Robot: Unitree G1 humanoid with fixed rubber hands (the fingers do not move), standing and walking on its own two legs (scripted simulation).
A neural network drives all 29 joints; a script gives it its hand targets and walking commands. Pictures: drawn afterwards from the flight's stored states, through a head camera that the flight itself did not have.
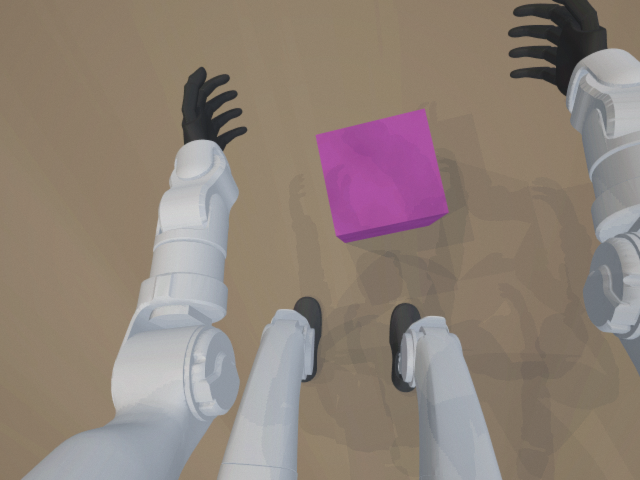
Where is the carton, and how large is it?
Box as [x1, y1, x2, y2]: [316, 108, 448, 242]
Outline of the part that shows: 424,108 316,135 335,233 344,242 428,225 448,212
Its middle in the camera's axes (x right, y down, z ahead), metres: +0.13 -0.11 +0.85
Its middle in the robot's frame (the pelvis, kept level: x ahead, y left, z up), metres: +0.51 -0.02 -0.52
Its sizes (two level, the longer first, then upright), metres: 0.210 0.200 0.250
